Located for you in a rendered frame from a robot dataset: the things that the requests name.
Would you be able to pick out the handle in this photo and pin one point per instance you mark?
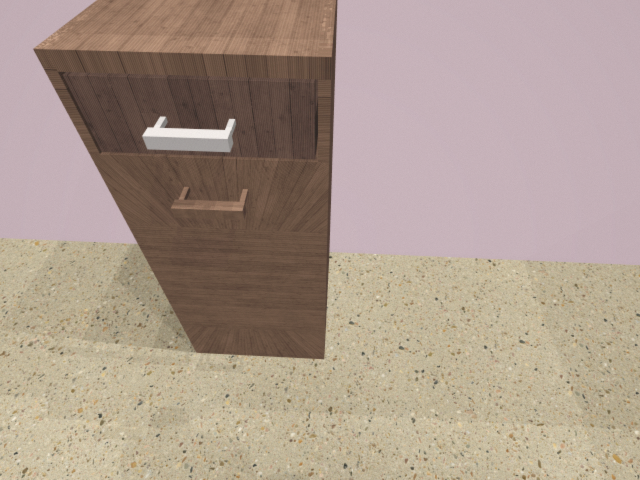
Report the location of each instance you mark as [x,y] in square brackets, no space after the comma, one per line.
[202,209]
[161,138]

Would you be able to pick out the cabinet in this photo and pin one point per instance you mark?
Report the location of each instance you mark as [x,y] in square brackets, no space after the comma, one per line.
[257,286]

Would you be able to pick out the drawer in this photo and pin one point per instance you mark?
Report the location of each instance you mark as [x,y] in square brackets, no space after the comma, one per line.
[275,117]

